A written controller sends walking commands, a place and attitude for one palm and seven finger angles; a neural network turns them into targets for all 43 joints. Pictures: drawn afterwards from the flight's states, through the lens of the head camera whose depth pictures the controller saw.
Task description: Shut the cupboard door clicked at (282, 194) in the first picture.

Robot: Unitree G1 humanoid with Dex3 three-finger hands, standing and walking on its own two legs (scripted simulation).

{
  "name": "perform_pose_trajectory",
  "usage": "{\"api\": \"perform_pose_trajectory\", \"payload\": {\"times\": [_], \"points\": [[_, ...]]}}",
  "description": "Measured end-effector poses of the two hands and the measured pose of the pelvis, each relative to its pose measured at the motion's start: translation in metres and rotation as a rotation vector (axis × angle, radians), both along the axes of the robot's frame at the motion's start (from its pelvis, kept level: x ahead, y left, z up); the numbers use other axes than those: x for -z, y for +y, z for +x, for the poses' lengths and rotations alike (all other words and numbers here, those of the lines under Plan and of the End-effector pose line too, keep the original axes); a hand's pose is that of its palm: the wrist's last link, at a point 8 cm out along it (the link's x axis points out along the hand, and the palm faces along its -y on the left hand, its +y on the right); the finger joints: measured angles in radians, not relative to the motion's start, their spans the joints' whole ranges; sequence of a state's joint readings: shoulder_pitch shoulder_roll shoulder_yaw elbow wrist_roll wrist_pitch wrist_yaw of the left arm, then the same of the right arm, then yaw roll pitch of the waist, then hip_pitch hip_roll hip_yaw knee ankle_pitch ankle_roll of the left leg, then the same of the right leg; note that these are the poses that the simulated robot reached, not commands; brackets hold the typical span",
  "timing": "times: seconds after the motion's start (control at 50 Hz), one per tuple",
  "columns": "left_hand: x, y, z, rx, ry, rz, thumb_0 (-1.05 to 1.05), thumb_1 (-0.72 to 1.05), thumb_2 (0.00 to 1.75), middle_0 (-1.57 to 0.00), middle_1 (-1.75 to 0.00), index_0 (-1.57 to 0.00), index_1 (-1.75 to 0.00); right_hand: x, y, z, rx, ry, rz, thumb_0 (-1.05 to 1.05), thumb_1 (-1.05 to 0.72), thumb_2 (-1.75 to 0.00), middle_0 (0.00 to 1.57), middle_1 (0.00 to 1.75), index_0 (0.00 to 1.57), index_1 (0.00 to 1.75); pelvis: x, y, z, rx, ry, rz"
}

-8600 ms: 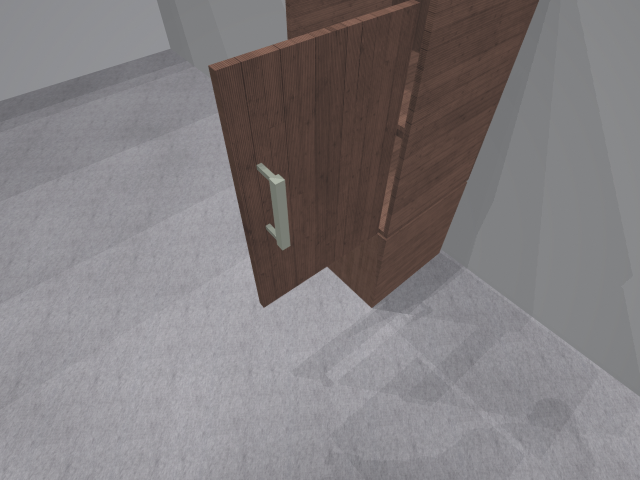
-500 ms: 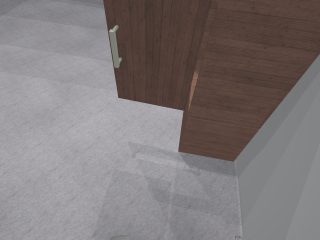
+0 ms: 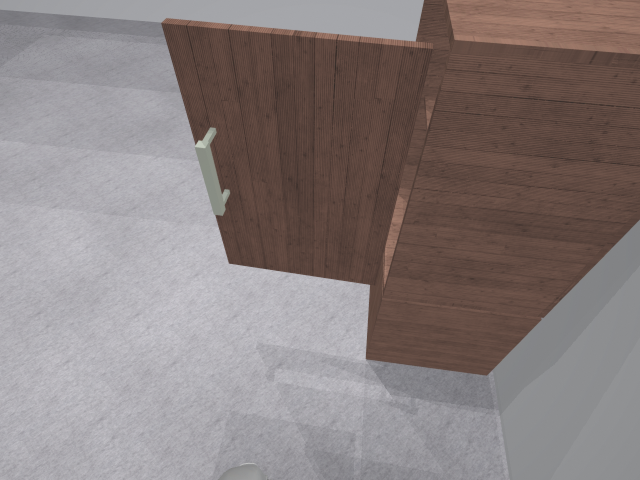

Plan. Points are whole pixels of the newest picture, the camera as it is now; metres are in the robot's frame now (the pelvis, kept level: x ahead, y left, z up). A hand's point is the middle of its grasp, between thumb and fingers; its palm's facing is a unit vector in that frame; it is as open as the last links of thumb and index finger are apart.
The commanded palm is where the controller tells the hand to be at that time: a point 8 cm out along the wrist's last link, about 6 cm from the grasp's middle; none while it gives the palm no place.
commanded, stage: take the last steps up to it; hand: left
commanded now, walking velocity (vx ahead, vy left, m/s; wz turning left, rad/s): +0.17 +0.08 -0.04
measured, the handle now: (215, 173) +0.62 +0.24 -0.02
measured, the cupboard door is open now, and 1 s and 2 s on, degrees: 88 88 88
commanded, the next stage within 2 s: come to a stop and stand still in 0.02 s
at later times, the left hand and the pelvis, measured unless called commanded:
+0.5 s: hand (180, 449) +0.18 +0.22 -0.18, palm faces -0.04 -0.97 -0.24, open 7.3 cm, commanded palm none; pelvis +0.10 +0.03 -0.02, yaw -3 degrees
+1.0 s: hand out of the picture +0.12 +0.23 -0.19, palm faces -0.02 -0.98 -0.19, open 7.3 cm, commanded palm none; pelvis +0.09 +0.05 -0.01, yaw -4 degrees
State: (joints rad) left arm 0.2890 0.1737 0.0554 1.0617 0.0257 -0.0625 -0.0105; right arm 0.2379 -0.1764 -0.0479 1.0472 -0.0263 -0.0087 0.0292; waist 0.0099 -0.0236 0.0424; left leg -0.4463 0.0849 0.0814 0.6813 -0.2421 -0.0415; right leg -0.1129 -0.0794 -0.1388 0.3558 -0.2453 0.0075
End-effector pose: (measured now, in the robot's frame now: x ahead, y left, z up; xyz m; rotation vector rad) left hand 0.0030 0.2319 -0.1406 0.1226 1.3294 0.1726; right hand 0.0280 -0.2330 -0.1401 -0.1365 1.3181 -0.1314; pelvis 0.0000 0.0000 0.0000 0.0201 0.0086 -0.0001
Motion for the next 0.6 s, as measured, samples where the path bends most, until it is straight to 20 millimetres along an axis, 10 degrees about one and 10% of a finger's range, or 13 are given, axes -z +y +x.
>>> {"api": "perform_pose_trajectory", "payload": {"times": [0.18, 0.4, 0.6], "points": [[0.032, 0.049, 0.035, -0.005, 0.141, -0.013, 0.0, 0.92, 0.9, -0.2, -0.3, -0.2, -0.3, 0.009, 0.049, 0.091, -0.014, -0.116, -0.054, 0.01, -0.92, -0.9, 0.2, 0.3, 0.2, 0.3, 0.022, 0.045, 0.063, 0.03, -0.015, -0.012], [0.017, 0.049, 0.155, 0.077, -0.044, 0.019, 0.0, 0.91, 0.9, -0.2, -0.3, -0.2, -0.3, 0.013, 0.043, 0.108, 0.044, -0.022, -0.062, 0.01, -0.93, -0.9, 0.2, 0.3, 0.2, 0.3, 0.017, 0.043, 0.097, 0.044, -0.011, -0.011], [0.007, 0.035, 0.182, 0.118, -0.095, 0.048, 0.0, 0.91, 0.9, -0.2, -0.3, -0.2, -0.3, 0.012, 0.019, 0.105, 0.098, 0.01, -0.072, 0.01, -0.91, -0.9, 0.2, 0.3, 0.2, 0.3, 0.013, 0.033, 0.099, 0.048, 0.001, -0.004]]}}
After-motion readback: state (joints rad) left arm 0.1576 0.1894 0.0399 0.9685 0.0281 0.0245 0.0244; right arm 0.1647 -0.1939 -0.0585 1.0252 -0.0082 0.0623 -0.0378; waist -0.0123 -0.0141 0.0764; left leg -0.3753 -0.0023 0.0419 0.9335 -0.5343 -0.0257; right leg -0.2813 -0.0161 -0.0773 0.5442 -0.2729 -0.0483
